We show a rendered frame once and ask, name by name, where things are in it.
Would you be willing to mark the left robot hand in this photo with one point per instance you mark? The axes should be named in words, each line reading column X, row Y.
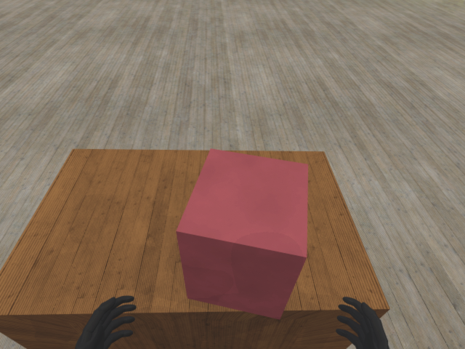
column 97, row 332

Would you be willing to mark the right robot hand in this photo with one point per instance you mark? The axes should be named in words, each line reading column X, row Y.
column 370, row 332

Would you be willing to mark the carton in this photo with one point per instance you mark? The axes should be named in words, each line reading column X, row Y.
column 243, row 235

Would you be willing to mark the pedestal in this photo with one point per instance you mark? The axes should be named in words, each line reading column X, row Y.
column 107, row 228

